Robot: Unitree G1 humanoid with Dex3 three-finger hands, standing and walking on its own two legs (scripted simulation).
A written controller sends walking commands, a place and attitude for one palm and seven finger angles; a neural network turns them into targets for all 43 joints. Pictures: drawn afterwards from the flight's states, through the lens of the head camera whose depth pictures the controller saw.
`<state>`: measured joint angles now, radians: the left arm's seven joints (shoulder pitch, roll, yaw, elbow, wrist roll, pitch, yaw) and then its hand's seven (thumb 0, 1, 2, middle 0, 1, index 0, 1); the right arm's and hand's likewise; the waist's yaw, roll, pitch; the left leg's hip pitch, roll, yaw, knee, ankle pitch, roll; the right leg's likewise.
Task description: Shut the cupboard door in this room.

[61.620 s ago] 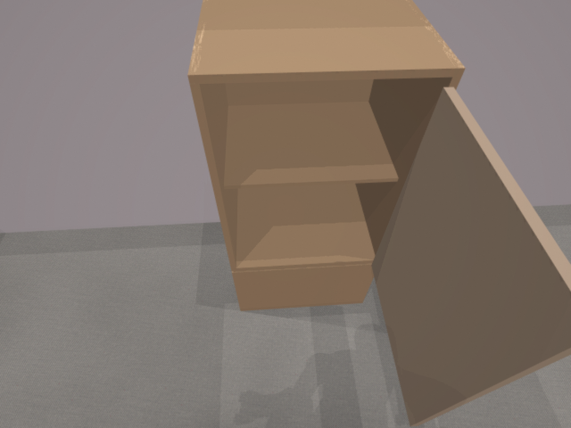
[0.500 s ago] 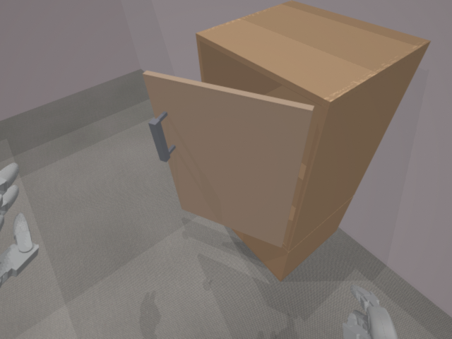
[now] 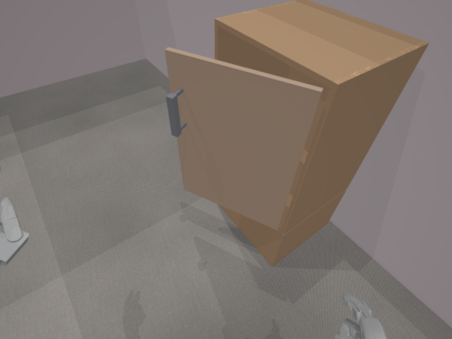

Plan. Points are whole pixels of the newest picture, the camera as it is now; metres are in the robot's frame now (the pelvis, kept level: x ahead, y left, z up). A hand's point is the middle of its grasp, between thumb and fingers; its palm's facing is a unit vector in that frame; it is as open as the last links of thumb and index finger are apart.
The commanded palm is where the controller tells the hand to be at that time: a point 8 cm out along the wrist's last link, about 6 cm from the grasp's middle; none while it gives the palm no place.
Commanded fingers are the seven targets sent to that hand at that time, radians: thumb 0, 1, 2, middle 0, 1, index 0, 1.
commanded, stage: step back with the hand held close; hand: left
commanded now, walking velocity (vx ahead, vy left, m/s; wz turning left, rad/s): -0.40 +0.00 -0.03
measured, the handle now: (178, 112) +0.71 +0.20 -0.01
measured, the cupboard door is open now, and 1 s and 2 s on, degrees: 27 27 27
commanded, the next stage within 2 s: stop stepping back and stand still in 0.56 s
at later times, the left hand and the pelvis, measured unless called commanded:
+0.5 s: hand out of the picture +0.09 +0.28 +0.17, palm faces +0.54 -0.72 -0.45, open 7.4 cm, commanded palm +0.04 +0.31 +0.19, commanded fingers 0.00 0.90 0.90 -0.20 -0.30 -0.20 -0.30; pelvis -0.07 +0.00 -0.01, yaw +5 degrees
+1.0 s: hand out of the picture +0.05 +0.27 +0.18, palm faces +0.42 -0.81 -0.41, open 7.4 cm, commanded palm -0.01 +0.30 +0.19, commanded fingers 0.00 0.90 0.90 -0.20 -0.30 -0.20 -0.30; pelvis -0.15 +0.01 +0.00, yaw -1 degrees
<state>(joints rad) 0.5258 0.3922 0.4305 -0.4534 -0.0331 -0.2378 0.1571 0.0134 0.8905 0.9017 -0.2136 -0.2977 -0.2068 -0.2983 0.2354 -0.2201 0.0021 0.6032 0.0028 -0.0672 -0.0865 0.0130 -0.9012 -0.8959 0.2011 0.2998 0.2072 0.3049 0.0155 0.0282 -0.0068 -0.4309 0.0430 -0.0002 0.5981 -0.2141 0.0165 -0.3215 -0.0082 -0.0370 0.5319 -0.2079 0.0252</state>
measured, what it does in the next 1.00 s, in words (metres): walks backwards: left foot, then right foot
